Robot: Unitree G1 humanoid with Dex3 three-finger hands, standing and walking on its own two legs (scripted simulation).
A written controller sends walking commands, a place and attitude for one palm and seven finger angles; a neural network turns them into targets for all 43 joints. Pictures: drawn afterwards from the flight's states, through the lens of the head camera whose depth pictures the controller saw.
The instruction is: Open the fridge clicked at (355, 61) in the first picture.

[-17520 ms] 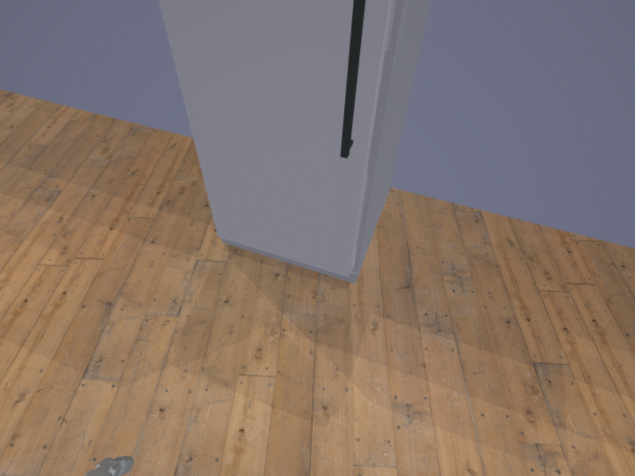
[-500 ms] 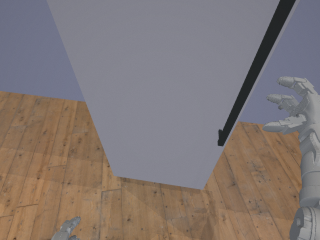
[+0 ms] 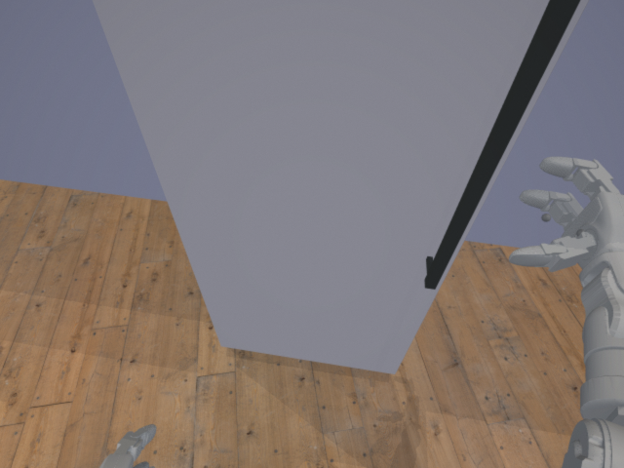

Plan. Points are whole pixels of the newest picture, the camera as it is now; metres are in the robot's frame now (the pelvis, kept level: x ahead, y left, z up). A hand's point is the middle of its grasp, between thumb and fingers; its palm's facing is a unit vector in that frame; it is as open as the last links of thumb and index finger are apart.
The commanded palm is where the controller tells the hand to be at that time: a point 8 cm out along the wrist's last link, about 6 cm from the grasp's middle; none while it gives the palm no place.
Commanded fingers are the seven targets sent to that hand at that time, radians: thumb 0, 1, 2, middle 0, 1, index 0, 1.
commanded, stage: move the hooked fingers beside the handle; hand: right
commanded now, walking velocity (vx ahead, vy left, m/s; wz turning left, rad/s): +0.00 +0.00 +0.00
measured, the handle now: (474, 176) +0.48 -0.18 +0.14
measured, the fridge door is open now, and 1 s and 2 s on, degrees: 0 0 0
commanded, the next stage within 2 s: feel for the door with the fingertips in 0.34 s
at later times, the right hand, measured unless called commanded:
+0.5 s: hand (538, 215) +0.41 -0.24 +0.15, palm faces +0.10 +0.99 +0.01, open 14.0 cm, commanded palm +0.38 -0.28 +0.14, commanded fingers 0.00 0.50 -0.30 0.30 1.20 0.30 1.20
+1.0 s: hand (505, 206) +0.42 -0.20 +0.15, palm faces +0.11 +0.99 +0.01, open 14.0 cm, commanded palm +0.39 -0.25 +0.14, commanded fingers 0.00 0.50 -0.30 0.30 1.20 0.30 1.20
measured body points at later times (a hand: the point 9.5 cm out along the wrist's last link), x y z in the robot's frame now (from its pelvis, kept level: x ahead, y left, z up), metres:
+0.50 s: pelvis +0.00 +0.00 +0.00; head +0.02 +0.01 +0.45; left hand +0.10 +0.27 -0.11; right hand +0.39 -0.29 +0.15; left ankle -0.01 +0.11 -0.73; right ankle +0.01 -0.10 -0.73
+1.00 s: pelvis +0.00 +0.01 +0.00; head +0.01 +0.01 +0.45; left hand +0.11 +0.26 -0.10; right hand +0.41 -0.25 +0.15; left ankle -0.01 +0.11 -0.73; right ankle +0.01 -0.10 -0.73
